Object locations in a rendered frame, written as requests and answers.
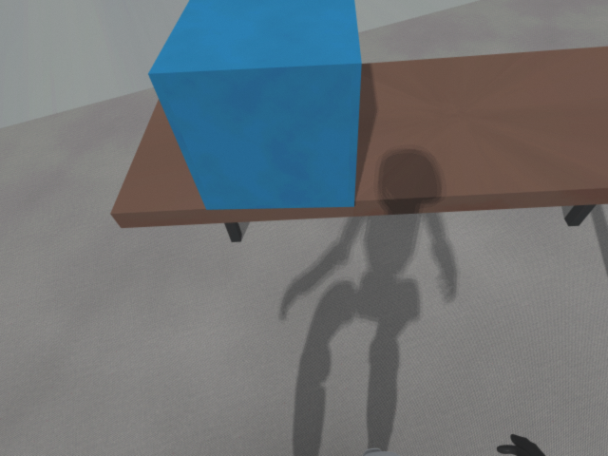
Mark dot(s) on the table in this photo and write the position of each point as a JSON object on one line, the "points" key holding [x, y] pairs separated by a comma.
{"points": [[484, 132]]}

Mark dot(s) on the carton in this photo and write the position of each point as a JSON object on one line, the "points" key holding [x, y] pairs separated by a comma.
{"points": [[263, 98]]}

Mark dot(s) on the robot right hand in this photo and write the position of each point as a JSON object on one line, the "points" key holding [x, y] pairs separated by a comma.
{"points": [[523, 447]]}

